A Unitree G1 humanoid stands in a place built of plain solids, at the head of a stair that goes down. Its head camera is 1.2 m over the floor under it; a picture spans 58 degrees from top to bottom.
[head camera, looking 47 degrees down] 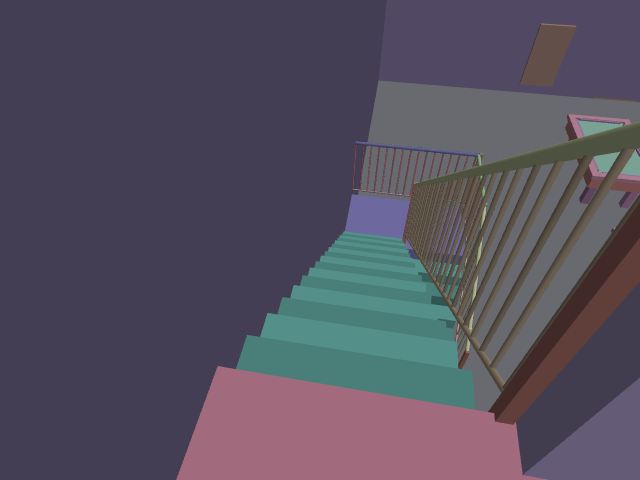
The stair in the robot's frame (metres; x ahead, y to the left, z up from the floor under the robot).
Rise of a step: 0.19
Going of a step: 0.22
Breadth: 0.80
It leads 10 degrees to the right of straight ahead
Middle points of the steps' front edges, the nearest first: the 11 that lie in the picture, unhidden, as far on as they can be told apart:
0.54 -0.09 0.00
0.76 -0.13 -0.19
0.97 -0.17 -0.38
1.19 -0.21 -0.57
1.41 -0.25 -0.76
1.63 -0.29 -0.95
1.85 -0.33 -1.14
2.07 -0.37 -1.33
2.29 -0.40 -1.52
2.51 -0.44 -1.71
2.73 -0.48 -1.90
